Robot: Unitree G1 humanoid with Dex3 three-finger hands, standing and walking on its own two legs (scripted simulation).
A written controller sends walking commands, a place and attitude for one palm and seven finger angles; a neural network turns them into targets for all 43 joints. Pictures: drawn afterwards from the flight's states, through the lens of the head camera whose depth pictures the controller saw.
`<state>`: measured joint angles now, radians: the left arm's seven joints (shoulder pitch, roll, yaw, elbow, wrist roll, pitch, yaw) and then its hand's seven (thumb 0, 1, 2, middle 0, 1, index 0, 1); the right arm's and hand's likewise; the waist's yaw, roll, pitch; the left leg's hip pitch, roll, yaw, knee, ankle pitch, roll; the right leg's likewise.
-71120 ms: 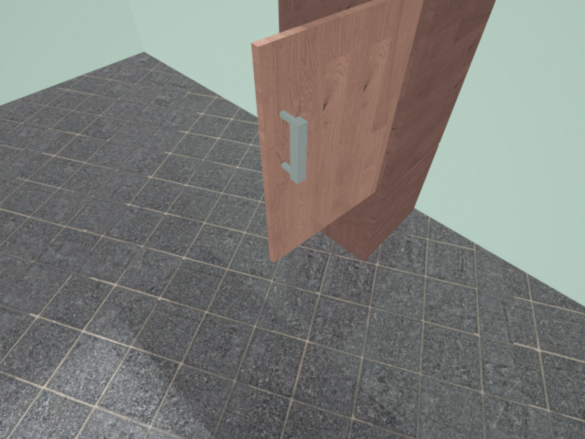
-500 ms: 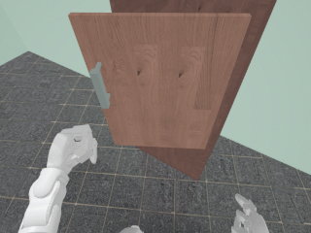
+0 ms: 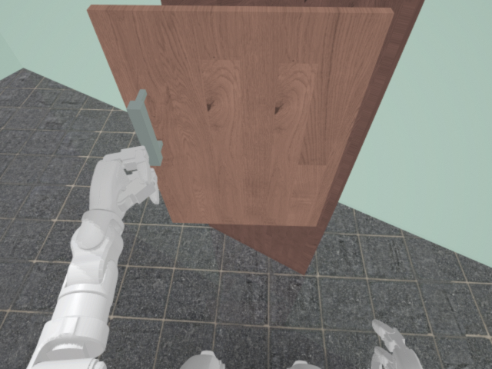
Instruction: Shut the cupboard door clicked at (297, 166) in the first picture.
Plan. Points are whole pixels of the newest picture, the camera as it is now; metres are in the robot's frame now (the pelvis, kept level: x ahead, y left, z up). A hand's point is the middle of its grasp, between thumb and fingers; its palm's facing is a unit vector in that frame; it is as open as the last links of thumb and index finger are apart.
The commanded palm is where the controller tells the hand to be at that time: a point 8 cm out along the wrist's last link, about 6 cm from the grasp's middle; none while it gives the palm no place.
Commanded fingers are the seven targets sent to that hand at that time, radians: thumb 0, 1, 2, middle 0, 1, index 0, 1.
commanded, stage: bring the fist close to the handle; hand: left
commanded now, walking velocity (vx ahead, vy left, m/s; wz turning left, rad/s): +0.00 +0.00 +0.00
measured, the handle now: (149, 128) +0.51 +0.21 +0.09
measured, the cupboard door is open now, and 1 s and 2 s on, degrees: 28 26 10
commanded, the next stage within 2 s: push the door shut along its arc in 0.54 s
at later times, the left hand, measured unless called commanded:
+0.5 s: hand (160, 172) +0.40 +0.16 +0.09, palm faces +0.02 -1.00 -0.02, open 3.1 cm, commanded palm +0.38 +0.22 +0.09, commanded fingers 0.00 0.90 0.90 -1.30 -1.50 -1.30 -1.50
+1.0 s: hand (161, 152) +0.44 +0.17 +0.10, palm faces -0.08 -1.00 -0.02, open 3.1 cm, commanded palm +0.43 +0.22 +0.09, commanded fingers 0.00 0.90 0.90 -1.30 -1.50 -1.30 -1.50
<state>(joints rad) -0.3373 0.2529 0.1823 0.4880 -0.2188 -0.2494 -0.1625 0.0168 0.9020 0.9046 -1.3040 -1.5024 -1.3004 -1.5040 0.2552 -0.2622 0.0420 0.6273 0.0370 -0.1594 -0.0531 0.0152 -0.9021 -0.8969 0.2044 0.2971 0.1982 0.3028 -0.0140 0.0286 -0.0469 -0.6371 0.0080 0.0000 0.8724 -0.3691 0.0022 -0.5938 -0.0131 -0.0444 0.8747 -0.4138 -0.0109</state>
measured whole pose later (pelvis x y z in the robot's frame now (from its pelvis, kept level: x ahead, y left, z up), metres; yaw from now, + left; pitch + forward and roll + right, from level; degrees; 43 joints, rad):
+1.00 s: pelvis -0.01 +0.00 -0.01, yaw -1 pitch +12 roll -1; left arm -0.73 0.38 0.26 0.98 -0.20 -0.32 -0.30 0.02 0.90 0.90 -1.32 -1.50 -1.30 -1.50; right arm 0.30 -0.28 0.03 0.64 0.04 -0.07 -0.04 0.01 -0.90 -0.90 0.20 0.30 0.20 0.30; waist -0.07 0.03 -0.07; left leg -0.77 0.02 0.00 0.93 -0.38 0.00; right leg -0.72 0.00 -0.04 0.93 -0.42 -0.01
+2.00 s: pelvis +0.00 +0.01 -0.04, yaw -3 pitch +23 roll -4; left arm -1.23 0.62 0.30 1.32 -0.08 -0.23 -0.45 0.02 0.90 0.90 -1.30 -1.50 -1.30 -1.50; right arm 0.41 -0.29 0.05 0.67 0.01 -0.07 -0.02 0.01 -0.90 -0.90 0.21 0.30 0.20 0.30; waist -0.23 0.05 -0.08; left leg -1.06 0.05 -0.01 1.09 -0.43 0.02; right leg -0.99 0.03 -0.05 1.03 -0.43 0.00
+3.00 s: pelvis +0.00 +0.00 -0.04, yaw -3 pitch +26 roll -3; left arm -1.31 0.49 0.37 1.33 0.09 -0.22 0.11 0.01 0.92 0.93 -1.30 -1.50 -1.30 -1.50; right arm 0.49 -0.23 0.05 0.66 -0.09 -0.02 0.09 0.01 -0.90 -0.90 0.20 0.30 0.20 0.30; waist -0.28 0.09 -0.09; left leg -1.11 0.06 -0.02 1.08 -0.43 0.00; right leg -1.05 0.04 -0.05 1.03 -0.43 -0.01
